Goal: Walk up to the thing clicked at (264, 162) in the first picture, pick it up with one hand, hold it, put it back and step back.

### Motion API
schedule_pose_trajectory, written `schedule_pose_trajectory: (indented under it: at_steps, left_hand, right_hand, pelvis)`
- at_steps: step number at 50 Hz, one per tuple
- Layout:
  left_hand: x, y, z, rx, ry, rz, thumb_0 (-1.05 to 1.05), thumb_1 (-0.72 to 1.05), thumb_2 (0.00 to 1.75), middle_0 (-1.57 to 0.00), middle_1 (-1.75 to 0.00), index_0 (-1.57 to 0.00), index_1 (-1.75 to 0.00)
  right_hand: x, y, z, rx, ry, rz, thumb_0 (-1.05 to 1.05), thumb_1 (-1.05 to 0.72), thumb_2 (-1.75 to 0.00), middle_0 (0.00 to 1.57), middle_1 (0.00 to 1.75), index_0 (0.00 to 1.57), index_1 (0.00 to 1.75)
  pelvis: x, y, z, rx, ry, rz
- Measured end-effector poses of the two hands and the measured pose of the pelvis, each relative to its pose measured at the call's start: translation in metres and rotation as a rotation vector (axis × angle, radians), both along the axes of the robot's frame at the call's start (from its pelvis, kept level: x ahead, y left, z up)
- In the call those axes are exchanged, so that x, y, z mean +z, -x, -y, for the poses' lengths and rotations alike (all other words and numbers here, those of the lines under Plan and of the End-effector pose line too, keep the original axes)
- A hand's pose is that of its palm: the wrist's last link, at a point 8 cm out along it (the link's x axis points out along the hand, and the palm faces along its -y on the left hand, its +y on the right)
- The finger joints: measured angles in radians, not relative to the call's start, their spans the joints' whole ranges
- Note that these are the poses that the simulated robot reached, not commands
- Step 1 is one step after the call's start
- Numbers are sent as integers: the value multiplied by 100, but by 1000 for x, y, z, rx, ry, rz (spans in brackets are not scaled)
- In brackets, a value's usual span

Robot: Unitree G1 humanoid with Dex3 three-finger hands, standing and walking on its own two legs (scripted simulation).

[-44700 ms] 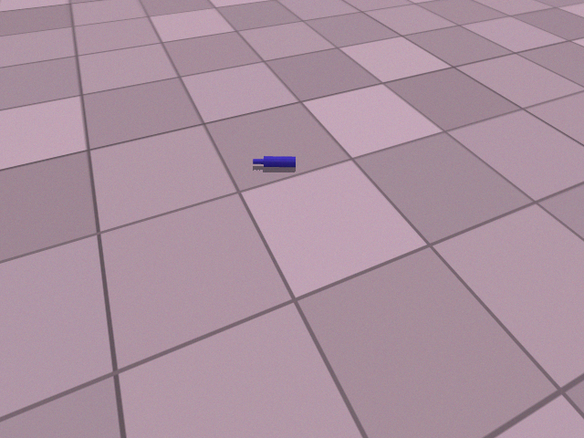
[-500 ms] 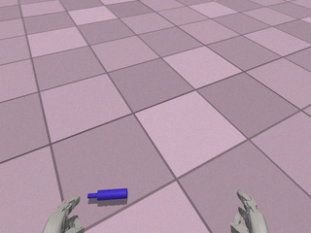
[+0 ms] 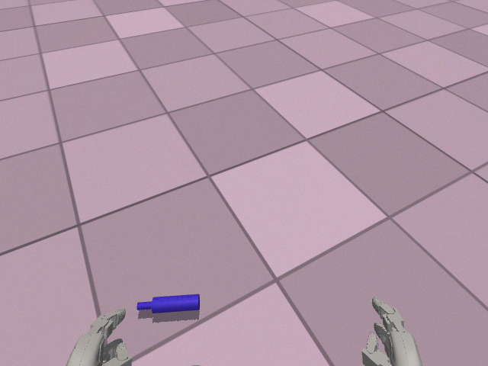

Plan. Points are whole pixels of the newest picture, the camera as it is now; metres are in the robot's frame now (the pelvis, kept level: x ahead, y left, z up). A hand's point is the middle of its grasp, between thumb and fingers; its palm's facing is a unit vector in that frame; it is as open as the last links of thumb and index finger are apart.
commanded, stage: stand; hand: left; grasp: from above
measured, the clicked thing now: (168, 304) +0.48 +0.27 -0.68
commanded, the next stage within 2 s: none
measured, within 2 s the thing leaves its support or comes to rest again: neither
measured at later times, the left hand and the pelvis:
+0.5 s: hand out of the picture +0.06 +0.25 -0.11, palm faces +0.05 -0.94 -0.34, open 7.4 cm; pelvis +0.00 +0.01 +0.05, yaw +1 degrees
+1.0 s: hand out of the picture +0.04 +0.25 -0.09, palm faces +0.05 -0.94 -0.34, open 7.4 cm; pelvis -0.01 +0.00 +0.07, yaw +2 degrees
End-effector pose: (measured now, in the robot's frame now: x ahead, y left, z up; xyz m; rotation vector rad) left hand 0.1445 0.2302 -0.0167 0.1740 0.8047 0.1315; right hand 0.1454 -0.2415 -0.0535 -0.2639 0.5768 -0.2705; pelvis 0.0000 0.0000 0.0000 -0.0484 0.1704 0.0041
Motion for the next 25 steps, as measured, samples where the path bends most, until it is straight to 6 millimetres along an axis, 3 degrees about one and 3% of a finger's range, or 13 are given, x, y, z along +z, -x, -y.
schedule_pose_trajectory:
  at_steps: [4,7,15,25]
  left_hand:
    - [-19,-5,-14,-34,-89,29,1,91,90,-20,-30,-20,-30]
    - [-33,2,-30,-25,-121,-29,1,91,90,-20,-30,-20,-30]
    - [-52,50,-60,55,-140,-232,1,91,90,-20,-30,-20,-30]
    - [-56,99,-61,116,-112,-400,1,91,90,-20,-30,-20,-30]
  right_hand:
    - [-17,5,3,138,45,-228,1,-90,-89,20,30,20,30]
    - [-23,14,11,160,30,-355,1,-90,-89,20,30,20,30]
    - [-20,43,28,74,-5,-496,1,-90,-89,20,30,20,30]
    - [-18,60,23,28,-40,-591,1,-90,-89,20,29,20,30]
  pelvis:
    - [9,6,0,5,-29,86]
    - [15,8,-1,6,-43,119]
    - [31,2,-7,2,-45,164]
    - [48,-3,-10,12,-41,205]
